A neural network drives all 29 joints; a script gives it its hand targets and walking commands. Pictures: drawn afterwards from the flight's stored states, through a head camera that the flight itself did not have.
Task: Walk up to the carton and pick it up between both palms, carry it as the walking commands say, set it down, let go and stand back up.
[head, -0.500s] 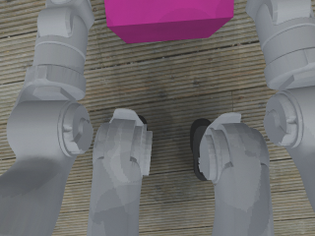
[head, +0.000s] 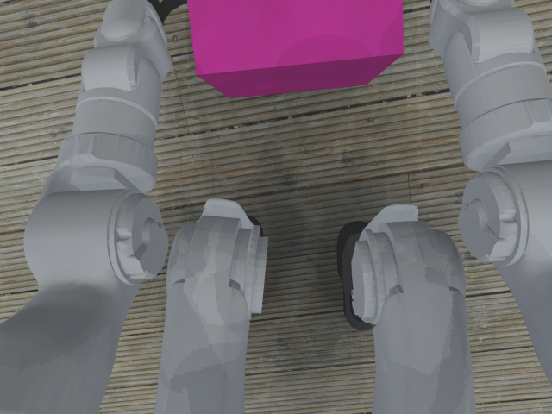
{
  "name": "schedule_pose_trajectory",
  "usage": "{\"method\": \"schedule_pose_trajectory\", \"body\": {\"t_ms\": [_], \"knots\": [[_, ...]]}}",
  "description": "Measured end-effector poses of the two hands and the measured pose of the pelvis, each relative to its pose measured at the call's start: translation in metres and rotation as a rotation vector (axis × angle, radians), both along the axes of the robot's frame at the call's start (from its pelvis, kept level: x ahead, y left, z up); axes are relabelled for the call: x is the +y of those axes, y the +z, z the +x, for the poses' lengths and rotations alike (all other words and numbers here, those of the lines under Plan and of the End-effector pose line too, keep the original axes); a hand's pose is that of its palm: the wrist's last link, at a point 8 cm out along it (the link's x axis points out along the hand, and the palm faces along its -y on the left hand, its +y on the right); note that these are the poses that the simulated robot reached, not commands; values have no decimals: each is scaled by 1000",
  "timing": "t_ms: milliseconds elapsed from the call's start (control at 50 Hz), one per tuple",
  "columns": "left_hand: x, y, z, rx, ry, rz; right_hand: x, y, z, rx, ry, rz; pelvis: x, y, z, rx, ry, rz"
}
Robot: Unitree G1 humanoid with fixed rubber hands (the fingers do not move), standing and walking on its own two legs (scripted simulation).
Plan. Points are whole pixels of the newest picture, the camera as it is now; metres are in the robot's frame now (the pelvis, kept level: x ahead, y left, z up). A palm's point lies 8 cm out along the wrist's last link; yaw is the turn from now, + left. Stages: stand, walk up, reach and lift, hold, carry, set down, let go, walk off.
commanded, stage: set down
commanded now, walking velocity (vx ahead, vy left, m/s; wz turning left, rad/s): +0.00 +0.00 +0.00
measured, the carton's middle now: out of the picture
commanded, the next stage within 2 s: none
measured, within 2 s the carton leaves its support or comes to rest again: rests again in 0.12 s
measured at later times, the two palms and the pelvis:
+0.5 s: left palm (146, 13) +0.53 +0.18 -0.18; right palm out of the picture +0.55 -0.14 -0.18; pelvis +0.00 +0.00 +0.00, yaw +0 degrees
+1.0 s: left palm (147, 16) +0.52 +0.18 -0.18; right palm out of the picture +0.55 -0.14 -0.18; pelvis +0.00 +0.00 +0.00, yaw +0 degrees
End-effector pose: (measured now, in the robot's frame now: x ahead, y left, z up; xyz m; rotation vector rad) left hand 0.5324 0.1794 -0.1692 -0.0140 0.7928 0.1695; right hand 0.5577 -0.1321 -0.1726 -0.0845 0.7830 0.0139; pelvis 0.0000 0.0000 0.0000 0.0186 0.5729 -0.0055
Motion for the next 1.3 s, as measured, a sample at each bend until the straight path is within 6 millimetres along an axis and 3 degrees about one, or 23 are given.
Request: {"method": "schedule_pose_trajectory", "body": {"t_ms": [600, 1040, 1300], "knots": [[2, -13, -10, -14, -2, -38, -3, -13, -7, 2, 20, 25, -3, -2, -4, -46, -3, 5], [1, -12, -8, -7, -14, -13, -4, -12, -5, 0, 40, 12, -3, 0, -5, -42, -3, 5], [12, -9, 3, -5, 32, 12, -14, -7, 14, -23, 3, -26, -2, 4, 1, 8, 2, 9]]}}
